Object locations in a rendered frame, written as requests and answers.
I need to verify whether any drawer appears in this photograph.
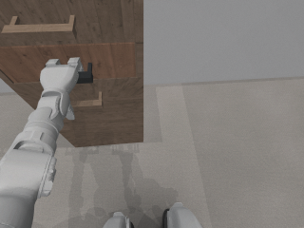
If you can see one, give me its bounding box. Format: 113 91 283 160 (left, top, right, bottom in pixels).
0 42 137 83

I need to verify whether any cabinet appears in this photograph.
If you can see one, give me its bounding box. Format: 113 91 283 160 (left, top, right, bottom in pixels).
0 0 143 148

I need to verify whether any right robot shin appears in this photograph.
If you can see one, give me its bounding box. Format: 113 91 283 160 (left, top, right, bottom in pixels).
167 202 183 228

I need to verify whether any robot left forearm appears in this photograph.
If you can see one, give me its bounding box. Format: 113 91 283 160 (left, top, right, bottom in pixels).
0 87 70 172

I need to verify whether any left robot upper arm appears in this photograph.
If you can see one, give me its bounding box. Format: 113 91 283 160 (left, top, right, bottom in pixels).
0 149 57 228

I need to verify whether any robot shin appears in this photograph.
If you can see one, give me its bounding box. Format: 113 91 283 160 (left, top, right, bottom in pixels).
167 202 183 228
113 212 124 217

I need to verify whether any left robot shin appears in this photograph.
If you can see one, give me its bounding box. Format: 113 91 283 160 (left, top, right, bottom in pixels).
113 212 124 217

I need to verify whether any handle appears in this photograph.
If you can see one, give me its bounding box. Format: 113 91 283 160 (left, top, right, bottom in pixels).
39 63 93 84
70 100 104 110
1 23 77 43

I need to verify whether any left robot hand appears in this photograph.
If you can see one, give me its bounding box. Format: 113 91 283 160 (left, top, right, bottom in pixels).
40 57 84 120

